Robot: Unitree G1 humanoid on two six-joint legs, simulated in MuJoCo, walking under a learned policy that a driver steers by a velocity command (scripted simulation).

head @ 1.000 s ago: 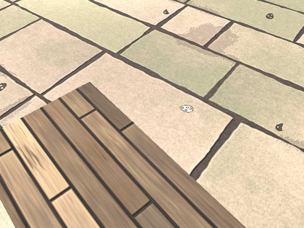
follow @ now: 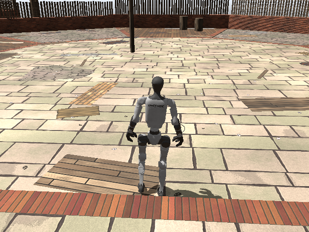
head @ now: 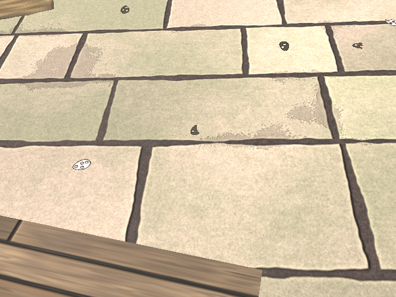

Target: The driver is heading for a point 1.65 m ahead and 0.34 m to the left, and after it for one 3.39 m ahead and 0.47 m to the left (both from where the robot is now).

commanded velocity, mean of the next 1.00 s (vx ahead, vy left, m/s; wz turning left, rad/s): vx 0.21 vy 0.00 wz -0.06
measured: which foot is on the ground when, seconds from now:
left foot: up 0.00-0.28, down 0.30-0.74, up 0.76-1.00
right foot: down 0.00-0.30, up 0.32-0.70, down 0.72-1.00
